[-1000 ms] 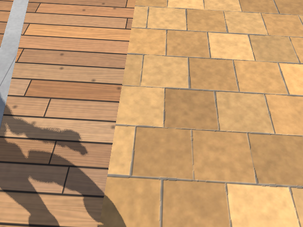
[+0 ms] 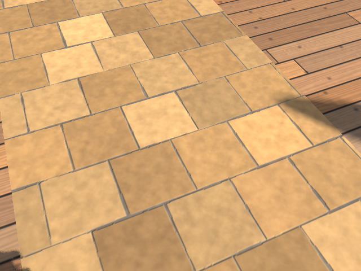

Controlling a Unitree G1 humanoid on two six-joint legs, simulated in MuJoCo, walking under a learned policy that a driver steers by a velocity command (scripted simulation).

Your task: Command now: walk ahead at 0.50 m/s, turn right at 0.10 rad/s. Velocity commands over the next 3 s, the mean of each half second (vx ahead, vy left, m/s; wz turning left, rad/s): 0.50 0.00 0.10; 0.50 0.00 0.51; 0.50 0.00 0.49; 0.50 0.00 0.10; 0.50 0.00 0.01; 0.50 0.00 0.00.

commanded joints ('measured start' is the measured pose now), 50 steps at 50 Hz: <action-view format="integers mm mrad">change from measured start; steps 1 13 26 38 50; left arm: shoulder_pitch -38 -362 -109 -5 -127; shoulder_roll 60 31 42 153 133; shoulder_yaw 22 9 34 72 42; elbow -94 -180 -41 63 -38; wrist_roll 3 -2 27 5 11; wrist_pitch -18 -44 -62 -34 -88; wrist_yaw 0 -41 -21 7 2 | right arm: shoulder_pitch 48 202 131 -194 33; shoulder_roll -99 -181 -95 -58 -154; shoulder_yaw -22 -38 -29 -10 -59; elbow -29 87 24 -119 -110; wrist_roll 0 26 33 23 17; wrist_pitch -8 26 61 66 39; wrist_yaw -5 -27 -33 21 2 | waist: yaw -5 -81 1 84 -21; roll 118 103 -70 8 44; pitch -30 52 -25 88 -91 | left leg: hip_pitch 217 248 -308 -379 323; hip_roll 281 277 191 167 276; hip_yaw -338 -172 -130 -22 -465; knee -256 -261 710 220 -173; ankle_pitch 97 204 -107 170 69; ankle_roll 197 139 -46 -14 261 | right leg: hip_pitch -234 -131 303 460 -289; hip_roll -102 -52 -268 -285 -116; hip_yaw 20 -40 95 -216 23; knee -81 -617 -1002 -1018 18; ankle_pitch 52 399 316 483 11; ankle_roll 17 21 -168 -131 24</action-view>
